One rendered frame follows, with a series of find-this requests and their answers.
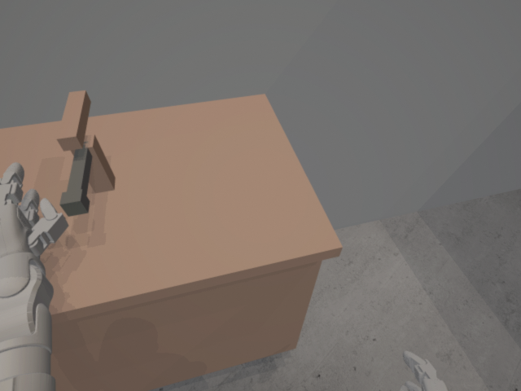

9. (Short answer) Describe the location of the left robot forearm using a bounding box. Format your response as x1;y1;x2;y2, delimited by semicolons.
0;253;55;391

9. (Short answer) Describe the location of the robot right hand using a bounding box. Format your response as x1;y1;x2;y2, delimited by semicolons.
400;351;449;391

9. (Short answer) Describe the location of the robot left hand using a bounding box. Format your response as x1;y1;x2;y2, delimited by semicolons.
0;162;68;259

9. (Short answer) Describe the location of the tap lever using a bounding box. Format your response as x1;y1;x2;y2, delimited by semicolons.
59;141;92;217

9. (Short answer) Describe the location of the counter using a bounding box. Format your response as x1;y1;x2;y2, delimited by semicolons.
0;90;343;391

